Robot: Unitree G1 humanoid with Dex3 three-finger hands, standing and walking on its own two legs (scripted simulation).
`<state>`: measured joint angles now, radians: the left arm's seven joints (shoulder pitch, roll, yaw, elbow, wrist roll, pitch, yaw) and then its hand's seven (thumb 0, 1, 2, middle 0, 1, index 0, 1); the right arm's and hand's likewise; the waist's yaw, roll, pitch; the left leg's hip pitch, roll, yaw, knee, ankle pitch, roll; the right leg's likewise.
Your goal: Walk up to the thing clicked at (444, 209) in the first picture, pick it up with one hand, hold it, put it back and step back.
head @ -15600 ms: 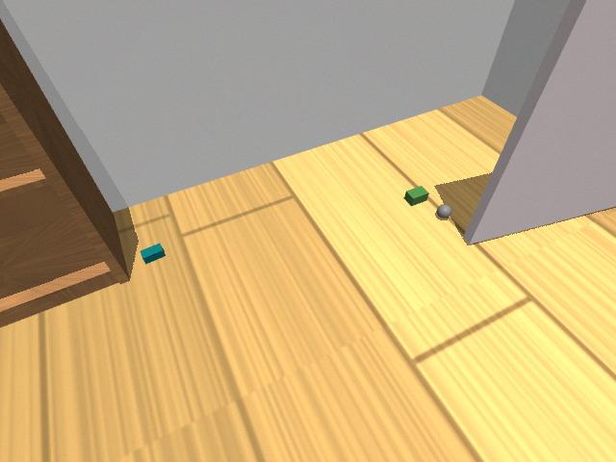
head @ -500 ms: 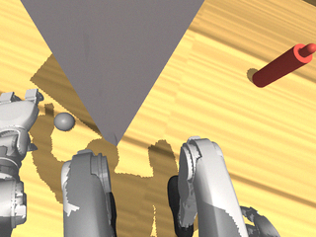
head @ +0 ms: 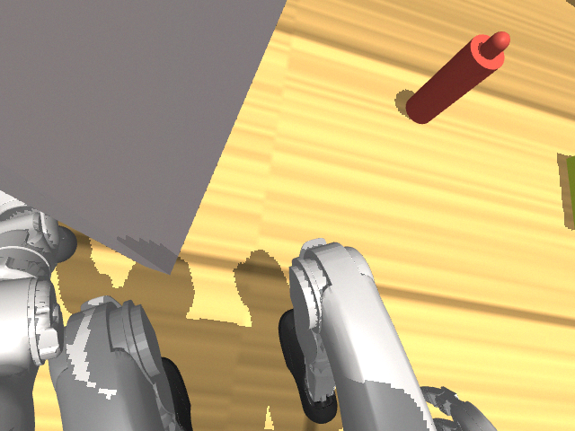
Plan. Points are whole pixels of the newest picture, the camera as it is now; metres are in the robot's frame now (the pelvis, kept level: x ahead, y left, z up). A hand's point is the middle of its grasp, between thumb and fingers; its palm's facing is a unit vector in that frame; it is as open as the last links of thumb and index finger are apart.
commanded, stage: close in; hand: left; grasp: from above
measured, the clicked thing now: (55, 244) +0.43 +0.28 -0.29
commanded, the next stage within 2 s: rest palm in 0.16 s
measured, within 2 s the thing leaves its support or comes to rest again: neither
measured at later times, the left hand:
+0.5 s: hand (39, 255) +0.41 +0.28 -0.23, palm faces -0.43 -0.13 -0.89, open 14.2 cm
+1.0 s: hand (40, 251) +0.42 +0.29 -0.26, palm faces -0.53 -0.17 -0.83, open 14.2 cm
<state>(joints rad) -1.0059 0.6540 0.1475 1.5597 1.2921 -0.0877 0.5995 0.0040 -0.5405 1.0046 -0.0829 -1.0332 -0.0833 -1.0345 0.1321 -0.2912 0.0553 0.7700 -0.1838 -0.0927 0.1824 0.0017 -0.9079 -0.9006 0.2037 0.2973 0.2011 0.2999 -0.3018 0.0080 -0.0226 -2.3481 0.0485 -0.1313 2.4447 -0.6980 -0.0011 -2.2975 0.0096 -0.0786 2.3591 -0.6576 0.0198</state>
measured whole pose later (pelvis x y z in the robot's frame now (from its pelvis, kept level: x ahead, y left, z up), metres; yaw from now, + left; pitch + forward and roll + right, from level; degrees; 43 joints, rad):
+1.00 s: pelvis +0.00 +0.00 -0.02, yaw -2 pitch +29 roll -10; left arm -0.91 0.83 0.18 1.64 1.23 -0.28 0.53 0.00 -0.51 0.97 -0.07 -1.00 -0.07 -1.00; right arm 0.14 -0.29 0.17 0.79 -0.27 -0.17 0.28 0.00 -0.90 -0.90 0.20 0.30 0.20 0.30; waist -0.30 -0.06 0.13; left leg -2.35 0.03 -0.20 2.55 -0.73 -0.01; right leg -2.27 0.01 -0.13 2.42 -0.68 0.03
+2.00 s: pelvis +0.00 +0.01 -0.02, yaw -6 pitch +26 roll -13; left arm -0.94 0.86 0.09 1.77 1.31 -0.19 0.83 0.00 -0.40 0.90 -0.12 -0.99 -0.14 -0.97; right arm 0.05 -0.33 0.21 0.79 -0.31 -0.29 0.35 0.00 -0.89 -0.90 0.20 0.30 0.20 0.30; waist -0.34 -0.12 0.12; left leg -2.34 0.04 -0.25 2.58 -0.72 0.01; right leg -2.24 0.04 -0.17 2.40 -0.64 0.05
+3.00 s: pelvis +0.00 +0.01 -0.02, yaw -5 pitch +26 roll -14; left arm -0.97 0.94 0.06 1.73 1.19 -0.23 0.60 0.00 -0.07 0.64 -0.37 -0.88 -0.39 -0.82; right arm 0.08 -0.35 0.25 0.76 -0.29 -0.30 0.34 0.00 -0.90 -0.90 0.20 0.30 0.20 0.30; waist -0.33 -0.13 0.17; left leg -2.33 0.02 -0.26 2.58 -0.73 0.00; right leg -2.21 0.03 -0.18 2.40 -0.67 0.05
